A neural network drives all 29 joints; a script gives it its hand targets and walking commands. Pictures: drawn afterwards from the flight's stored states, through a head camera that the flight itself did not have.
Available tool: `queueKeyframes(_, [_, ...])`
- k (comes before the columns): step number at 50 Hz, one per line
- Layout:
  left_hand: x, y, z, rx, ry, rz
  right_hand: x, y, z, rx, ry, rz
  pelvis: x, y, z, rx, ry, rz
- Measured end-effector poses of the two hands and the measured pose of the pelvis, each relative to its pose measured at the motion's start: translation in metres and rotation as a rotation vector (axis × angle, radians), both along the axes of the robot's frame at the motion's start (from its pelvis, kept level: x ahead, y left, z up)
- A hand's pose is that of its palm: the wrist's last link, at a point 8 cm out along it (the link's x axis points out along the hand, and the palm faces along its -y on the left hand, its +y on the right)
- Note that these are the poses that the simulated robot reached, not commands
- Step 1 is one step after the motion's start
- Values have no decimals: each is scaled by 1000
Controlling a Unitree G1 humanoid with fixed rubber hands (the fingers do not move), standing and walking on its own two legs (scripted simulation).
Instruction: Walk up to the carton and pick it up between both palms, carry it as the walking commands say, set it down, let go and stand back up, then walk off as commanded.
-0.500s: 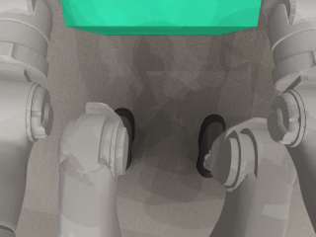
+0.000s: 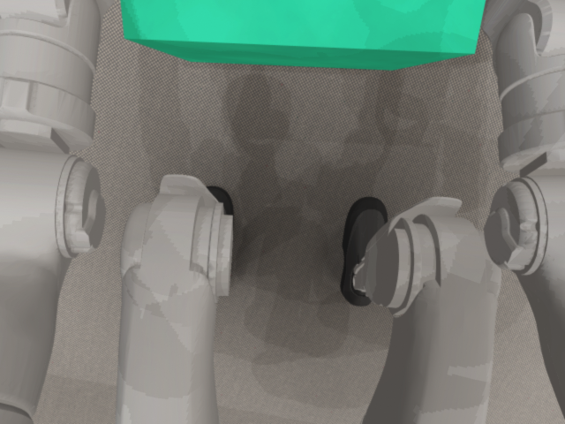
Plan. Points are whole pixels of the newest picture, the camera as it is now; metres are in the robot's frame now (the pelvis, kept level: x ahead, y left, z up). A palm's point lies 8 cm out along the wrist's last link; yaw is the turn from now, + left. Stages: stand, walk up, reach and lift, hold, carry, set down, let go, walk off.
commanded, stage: reach and lift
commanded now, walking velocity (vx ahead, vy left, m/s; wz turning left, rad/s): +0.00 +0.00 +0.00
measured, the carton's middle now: out of the picture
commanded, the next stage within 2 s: none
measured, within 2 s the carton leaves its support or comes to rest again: neither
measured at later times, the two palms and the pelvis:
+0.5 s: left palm out of the picture +0.55 +0.23 -0.13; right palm out of the picture +0.56 -0.15 -0.13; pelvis +0.00 +0.00 +0.03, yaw +1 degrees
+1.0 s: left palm out of the picture +0.52 +0.23 -0.05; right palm out of the picture +0.54 -0.15 -0.05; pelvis -0.03 -0.01 +0.08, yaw +2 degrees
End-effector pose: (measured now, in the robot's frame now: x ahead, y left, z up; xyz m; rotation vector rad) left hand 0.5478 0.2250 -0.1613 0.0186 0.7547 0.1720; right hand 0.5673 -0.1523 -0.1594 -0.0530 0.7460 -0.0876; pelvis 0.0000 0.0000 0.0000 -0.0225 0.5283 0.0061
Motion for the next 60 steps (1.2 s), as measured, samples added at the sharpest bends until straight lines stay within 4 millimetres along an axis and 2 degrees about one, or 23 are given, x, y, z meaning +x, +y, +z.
queueKeyframes(6, [4,12,27,28,-14,7,7,12,17,26,-14,9,-5,-1,10,3,-2,10])
queueKeyframes(10, [8,17,39,34,-15,9,8,18,22,29,-15,15,-6,-1,16,-1,3,17])
queueKeyframes(16, [8,17,38,30,5,-1,5,17,24,15,4,16,-2,1,24,-14,12,25])
queueKeyframes(24, [0,4,33,16,24,-18,-4,4,29,0,24,2,1,3,33,-23,12,25])
queueKeyframes(29, [-3,-2,47,7,7,-12,-6,-2,45,4,8,-6,-1,1,40,-16,-1,21])
queueKeyframes(41, [-9,3,105,14,-39,16,-7,3,96,34,-38,-1,-16,-8,64,14,-44,23])
queueKeyframes(52, [-28,2,115,14,-3,3,-28,2,108,21,-2,0,-28,-8,79,3,-47,32])
queueKeyframes(60, [-33,-2,137,8,3,-6,-35,-2,134,10,4,-7,-34,-4,92,-4,-69,32])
